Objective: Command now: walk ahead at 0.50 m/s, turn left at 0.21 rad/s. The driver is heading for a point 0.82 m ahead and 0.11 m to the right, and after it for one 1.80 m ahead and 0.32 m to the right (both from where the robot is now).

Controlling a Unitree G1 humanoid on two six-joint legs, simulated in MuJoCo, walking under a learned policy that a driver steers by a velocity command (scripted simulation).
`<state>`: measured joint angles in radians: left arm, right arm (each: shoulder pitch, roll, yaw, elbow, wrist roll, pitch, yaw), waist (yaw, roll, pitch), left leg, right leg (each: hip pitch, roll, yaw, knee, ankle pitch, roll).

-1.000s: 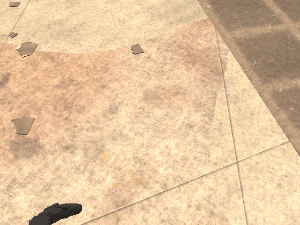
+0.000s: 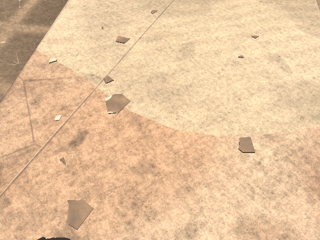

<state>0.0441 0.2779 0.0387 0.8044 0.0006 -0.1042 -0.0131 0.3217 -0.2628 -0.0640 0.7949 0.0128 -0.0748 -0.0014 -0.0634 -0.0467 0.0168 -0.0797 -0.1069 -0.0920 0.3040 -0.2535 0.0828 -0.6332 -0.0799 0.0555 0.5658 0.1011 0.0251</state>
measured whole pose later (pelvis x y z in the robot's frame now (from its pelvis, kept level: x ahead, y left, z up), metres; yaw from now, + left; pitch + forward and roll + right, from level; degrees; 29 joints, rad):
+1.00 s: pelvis +0.28 -0.02 -0.01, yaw +1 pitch -1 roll +0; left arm 0.20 0.25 0.02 1.03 0.00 0.02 0.03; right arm 0.12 -0.22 -0.05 0.88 0.00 -0.01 -0.02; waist 0.02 0.00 0.03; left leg -0.31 -0.01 0.00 0.55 -0.23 0.02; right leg -0.11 -0.01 -0.02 0.51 -0.38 0.01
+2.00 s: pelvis +0.59 -0.07 -0.02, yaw -18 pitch +0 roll +0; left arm 0.14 0.26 0.09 0.82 -0.02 -0.06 -0.05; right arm 0.24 -0.27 -0.05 0.93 0.03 -0.13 -0.01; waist 0.00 0.00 0.07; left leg -0.32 0.06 -0.02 1.27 -0.40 0.02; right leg -0.40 0.09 -0.05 0.56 -0.17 -0.11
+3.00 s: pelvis +0.69 -0.14 +0.00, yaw -5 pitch +0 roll +2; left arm 0.24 0.24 0.04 0.82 0.01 0.01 0.08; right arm 0.21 -0.35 -0.11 0.80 0.02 0.06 -0.05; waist 0.02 0.05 0.02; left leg -0.54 -0.06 -0.12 1.18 -0.32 -0.11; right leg -0.18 -0.04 -0.07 0.42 -0.25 -0.04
